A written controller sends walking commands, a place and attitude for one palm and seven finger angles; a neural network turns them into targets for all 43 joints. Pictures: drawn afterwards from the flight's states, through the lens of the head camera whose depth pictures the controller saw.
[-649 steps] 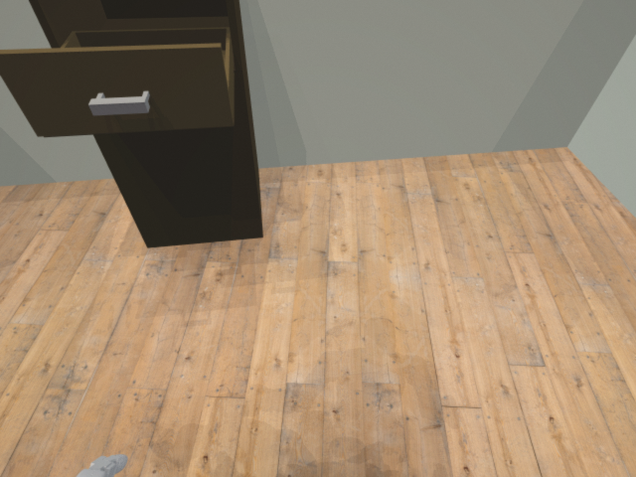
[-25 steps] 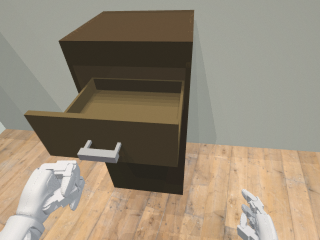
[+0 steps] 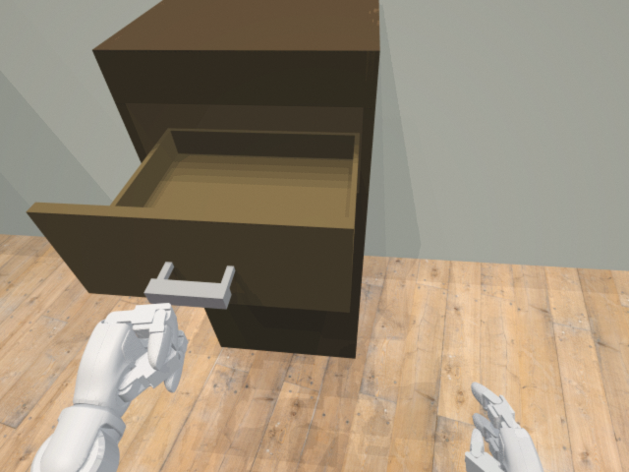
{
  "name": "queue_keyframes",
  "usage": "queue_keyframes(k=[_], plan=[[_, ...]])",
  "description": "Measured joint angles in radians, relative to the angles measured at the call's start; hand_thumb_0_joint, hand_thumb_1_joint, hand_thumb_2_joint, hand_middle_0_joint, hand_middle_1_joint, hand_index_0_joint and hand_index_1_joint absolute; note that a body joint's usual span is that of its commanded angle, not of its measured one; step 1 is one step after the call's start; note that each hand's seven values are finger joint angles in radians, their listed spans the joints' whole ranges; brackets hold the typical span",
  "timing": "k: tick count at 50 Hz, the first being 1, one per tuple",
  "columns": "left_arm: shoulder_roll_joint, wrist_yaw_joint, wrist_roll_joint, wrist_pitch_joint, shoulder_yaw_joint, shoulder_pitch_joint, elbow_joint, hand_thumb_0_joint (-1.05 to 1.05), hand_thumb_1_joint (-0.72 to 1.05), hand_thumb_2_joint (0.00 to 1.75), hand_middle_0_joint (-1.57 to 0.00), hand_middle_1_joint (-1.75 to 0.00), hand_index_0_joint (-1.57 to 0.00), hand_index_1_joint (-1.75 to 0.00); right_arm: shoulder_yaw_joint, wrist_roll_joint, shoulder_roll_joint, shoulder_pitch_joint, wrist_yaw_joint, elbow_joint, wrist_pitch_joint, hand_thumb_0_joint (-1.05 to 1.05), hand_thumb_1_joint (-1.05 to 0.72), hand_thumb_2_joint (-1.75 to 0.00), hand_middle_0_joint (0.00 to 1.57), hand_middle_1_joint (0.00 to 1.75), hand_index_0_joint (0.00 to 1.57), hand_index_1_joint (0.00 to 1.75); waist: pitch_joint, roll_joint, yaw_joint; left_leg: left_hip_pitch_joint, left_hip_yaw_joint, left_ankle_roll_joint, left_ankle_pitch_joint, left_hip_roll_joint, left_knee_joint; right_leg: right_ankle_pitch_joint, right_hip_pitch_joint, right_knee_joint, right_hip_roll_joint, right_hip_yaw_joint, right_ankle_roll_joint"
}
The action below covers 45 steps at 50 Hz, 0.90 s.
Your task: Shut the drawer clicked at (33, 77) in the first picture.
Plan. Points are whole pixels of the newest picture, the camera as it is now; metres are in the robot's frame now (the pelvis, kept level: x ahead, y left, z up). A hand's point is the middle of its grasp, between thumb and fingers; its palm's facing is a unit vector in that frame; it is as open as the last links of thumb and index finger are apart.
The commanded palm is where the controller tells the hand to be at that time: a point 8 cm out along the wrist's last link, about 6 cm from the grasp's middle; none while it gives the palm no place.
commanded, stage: bring the fist close to the handle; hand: left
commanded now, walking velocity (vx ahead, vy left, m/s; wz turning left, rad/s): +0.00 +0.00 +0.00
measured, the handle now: (193, 281) +0.34 +0.20 +0.07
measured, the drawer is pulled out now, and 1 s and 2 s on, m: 0.30 0.30 0.19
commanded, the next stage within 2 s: push the drawer shut in 0.76 s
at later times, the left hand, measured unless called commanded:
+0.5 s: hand (198, 347) +0.25 +0.16 +0.07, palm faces -0.03 -1.00 -0.06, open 3.3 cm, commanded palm +0.22 +0.22 +0.07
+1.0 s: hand (195, 335) +0.26 +0.17 +0.07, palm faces -0.04 -1.00 -0.05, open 3.2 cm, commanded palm +0.25 +0.22 +0.07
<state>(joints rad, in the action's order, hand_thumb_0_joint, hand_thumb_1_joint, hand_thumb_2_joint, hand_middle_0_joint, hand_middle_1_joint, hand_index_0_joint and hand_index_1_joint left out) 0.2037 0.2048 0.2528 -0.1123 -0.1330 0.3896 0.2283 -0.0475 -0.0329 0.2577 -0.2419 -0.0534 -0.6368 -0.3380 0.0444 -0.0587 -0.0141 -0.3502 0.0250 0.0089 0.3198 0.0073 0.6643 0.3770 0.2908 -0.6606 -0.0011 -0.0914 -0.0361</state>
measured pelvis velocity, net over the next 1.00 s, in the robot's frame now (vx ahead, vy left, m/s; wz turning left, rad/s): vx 0.00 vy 0.01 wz -0.01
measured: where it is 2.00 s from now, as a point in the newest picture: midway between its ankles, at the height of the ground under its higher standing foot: outside the picture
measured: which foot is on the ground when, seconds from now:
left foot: down 0.00-1.00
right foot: down 0.00-1.00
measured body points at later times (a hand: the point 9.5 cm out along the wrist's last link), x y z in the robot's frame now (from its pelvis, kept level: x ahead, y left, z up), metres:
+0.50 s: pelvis +0.01 +0.00 -0.01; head +0.03 -0.02 +0.44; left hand +0.24 +0.22 +0.07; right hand +0.17 -0.24 -0.09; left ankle +0.02 +0.11 -0.72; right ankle -0.01 -0.09 -0.72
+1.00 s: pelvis +0.00 +0.01 -0.01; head +0.03 -0.01 +0.44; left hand +0.26 +0.22 +0.07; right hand +0.17 -0.23 -0.09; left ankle +0.02 +0.11 -0.72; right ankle -0.01 -0.09 -0.72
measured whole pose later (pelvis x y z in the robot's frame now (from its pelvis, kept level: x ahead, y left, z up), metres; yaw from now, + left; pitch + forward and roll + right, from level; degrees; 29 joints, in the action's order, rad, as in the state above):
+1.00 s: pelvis +0.00 +0.01 -0.01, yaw +0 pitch +5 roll +0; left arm 0.21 0.21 0.24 -0.25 -0.13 0.20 -0.04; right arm -0.04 -0.03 0.26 -0.22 -0.04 -0.61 -0.24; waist 0.05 -0.05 0.01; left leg -0.50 0.03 0.02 0.36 0.01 0.76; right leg 0.42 0.44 -0.76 -0.01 -0.08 -0.03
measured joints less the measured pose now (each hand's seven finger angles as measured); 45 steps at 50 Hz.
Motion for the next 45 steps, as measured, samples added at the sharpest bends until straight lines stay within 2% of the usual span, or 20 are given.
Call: queue_keyframes(k=[6, 14, 20, 28, 33, 37, 45], plan=[[0.004, 0.002, -0.014, -0.027, 0.009, -0.041, -0.084, 0.02, 0.90, 0.90, -1.40, -1.60, -1.40, -1.60, 0.007, 0.002, 0.007, -0.005, 0.000, 0.001, 0.017, 0.01, -0.90, -0.90, 0.20, 0.30, 0.20, 0.30, -0.009, 0.007, 0.009, -0.032, 0.004, 0.000, 0.006, 0.001, 0.018, 0.007, 0.036, -0.021, 0.000, 0.004, -0.001], [-0.001, -0.008, -0.014, -0.107, -0.001, -0.083, -0.155, 0.02, 0.90, 0.90, -1.40, -1.60, -1.40, -1.60, 0.016, 0.007, 0.011, -0.007, 0.010, 0.000, 0.028, 0.01, -0.90, -0.90, 0.20, 0.30, 0.20, 0.30, 0.002, 0.010, 0.020, -0.076, 0.006, 0.000, 0.022, 0.002, 0.049, 0.023, 0.081, -0.054, -0.001, 0.007, -0.001], [-0.010, 0.002, -0.018, -0.127, 0.009, -0.109, -0.221, 0.02, 0.90, 0.90, -1.40, -1.60, -1.40, -1.60, 0.020, 0.007, 0.012, -0.003, 0.018, 0.013, 0.045, 0.01, -0.91, -0.90, 0.20, 0.30, 0.20, 0.30, 0.008, 0.009, 0.024, -0.113, 0.007, 0.000, 0.033, 0.003, 0.075, 0.034, 0.118, -0.081, -0.002, 0.007, -0.001], [0.000, -0.005, -0.013, -0.167, -0.011, -0.092, -0.200, 0.02, 0.90, 0.90, -1.40, -1.60, -1.40, -1.60, 0.021, 0.008, 0.000, 0.000, 0.023, 0.019, 0.064, 0.01, -0.91, -0.90, 0.20, 0.30, 0.20, 0.30, 0.022, 0.015, 0.022, -0.121, 0.013, 0.000, 0.044, 0.006, 0.084, 0.043, 0.129, -0.091, 0.001, 0.014, -0.001], [0.010, 0.021, 0.007, -0.158, -0.040, -0.099, -0.229, 0.02, 0.90, 0.90, -1.40, -1.60, -1.40, -1.60, 0.016, 0.003, 0.005, 0.007, 0.022, 0.023, 0.081, 0.01, -0.91, -0.90, 0.20, 0.30, 0.20, 0.30, 0.024, 0.009, 0.021, -0.126, 0.007, 0.000, 0.047, 0.006, 0.090, 0.044, 0.128, -0.089, 0.002, 0.008, 0.000], [0.007, 0.040, 0.014, -0.137, -0.026, -0.091, -0.232, 0.02, 0.91, 0.90, -1.40, -1.60, -1.40, -1.60, 0.020, -0.001, 0.011, 0.010, 0.016, 0.032, 0.081, 0.01, -0.91, -0.90, 0.20, 0.30, 0.20, 0.30, 0.019, 0.003, 0.020, -0.131, 0.003, 0.003, 0.046, 0.005, 0.092, 0.040, 0.129, -0.085, 0.001, 0.004, 0.002], [-0.005, 0.014, -0.005, -0.158, 0.006, -0.130, -0.220, 0.02, 0.90, 0.90, -1.40, -1.60, -1.40, -1.60, 0.016, 0.002, 0.006, 0.018, 0.014, 0.031, 0.082, 0.01, -0.91, -0.90, 0.20, 0.30, 0.20, 0.30, 0.014, 0.010, 0.022, -0.142, 0.004, 0.007, 0.047, 0.000, 0.100, 0.042, 0.140, -0.096, -0.005, 0.005, 0.006]])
